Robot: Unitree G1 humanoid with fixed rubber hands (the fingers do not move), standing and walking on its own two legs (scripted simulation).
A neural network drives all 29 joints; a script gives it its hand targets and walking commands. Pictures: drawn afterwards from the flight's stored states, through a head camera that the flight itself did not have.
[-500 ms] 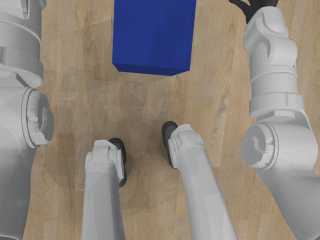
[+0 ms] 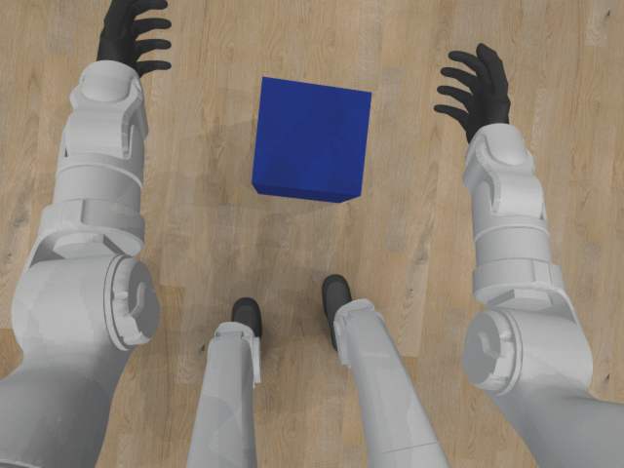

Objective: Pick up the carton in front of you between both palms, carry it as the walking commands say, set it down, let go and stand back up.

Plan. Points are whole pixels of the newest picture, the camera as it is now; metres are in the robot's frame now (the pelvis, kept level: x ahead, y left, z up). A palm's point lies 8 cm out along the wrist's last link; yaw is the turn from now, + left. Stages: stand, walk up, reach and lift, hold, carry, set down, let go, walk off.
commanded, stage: let go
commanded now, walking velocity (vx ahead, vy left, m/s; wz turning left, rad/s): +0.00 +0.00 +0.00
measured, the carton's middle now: (307, 150) +0.52 -0.08 -0.54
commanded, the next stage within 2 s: stand in 1.30 s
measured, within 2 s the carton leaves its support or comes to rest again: neither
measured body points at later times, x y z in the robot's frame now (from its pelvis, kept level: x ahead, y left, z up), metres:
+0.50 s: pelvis +0.06 -0.02 +0.09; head +0.21 -0.01 +0.51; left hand +0.38 +0.18 -0.01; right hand +0.30 -0.26 +0.00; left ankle +0.05 +0.12 -0.63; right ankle +0.08 -0.13 -0.63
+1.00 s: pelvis +0.09 +0.01 +0.12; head +0.11 +0.01 +0.57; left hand +0.26 +0.24 +0.04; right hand +0.26 -0.23 +0.04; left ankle +0.05 +0.12 -0.63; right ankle +0.08 -0.13 -0.63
